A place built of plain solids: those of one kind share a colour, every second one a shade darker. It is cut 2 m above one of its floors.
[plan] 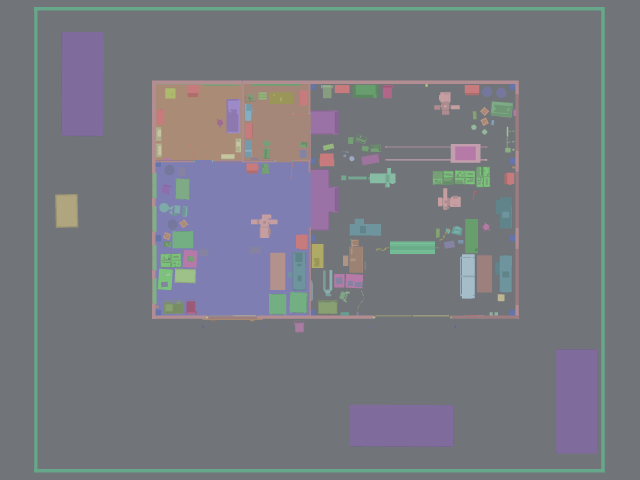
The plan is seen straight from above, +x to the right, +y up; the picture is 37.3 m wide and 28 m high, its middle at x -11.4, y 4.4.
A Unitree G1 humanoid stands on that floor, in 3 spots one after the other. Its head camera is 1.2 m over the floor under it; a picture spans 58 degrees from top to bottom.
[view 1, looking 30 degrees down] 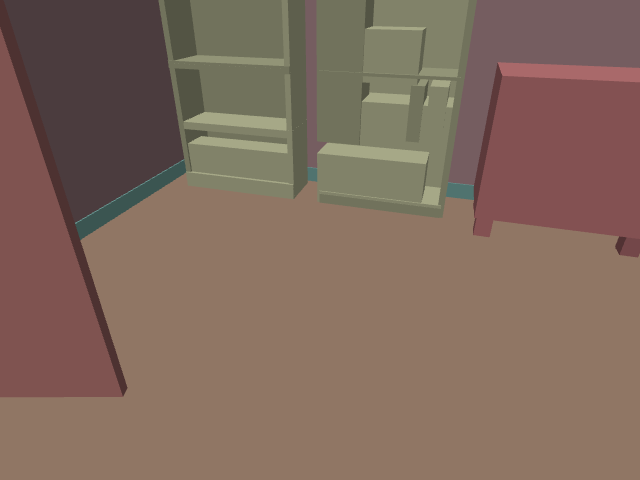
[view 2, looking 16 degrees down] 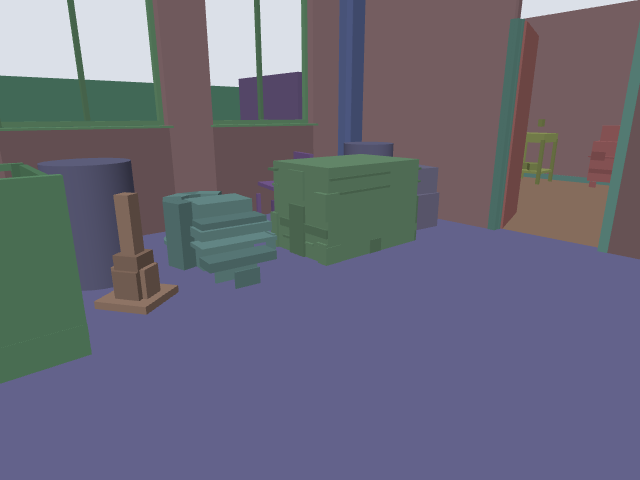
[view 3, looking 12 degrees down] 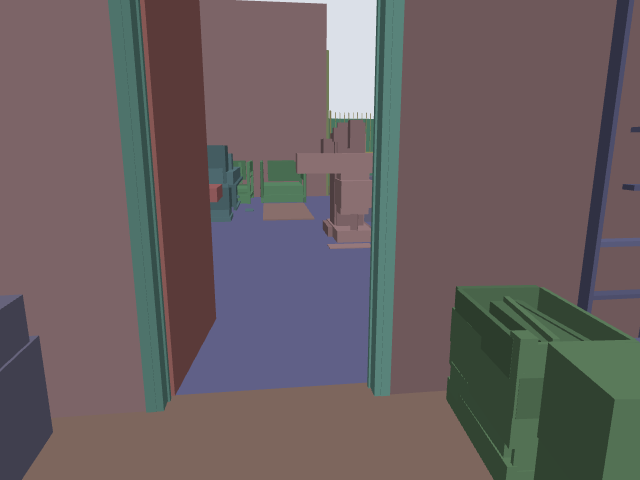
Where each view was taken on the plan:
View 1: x -18.20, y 10.95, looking -163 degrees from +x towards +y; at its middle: raised_floor_inspect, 2.40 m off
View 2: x -16.50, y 4.50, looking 139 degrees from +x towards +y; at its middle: pallet_stack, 3.64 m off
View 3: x -13.50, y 10.95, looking -97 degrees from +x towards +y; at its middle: raised_floor_hall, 5.78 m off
